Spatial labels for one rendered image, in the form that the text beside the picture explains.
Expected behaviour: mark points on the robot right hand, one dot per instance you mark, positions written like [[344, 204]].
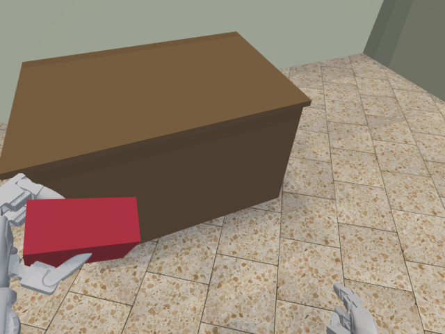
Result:
[[359, 321]]

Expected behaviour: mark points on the robot left hand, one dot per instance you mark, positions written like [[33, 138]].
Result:
[[39, 276]]

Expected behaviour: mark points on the left robot forearm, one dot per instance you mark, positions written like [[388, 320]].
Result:
[[9, 321]]

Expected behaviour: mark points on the sponge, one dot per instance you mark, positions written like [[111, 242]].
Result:
[[58, 229]]

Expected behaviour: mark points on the table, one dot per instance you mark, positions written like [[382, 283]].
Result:
[[195, 129]]

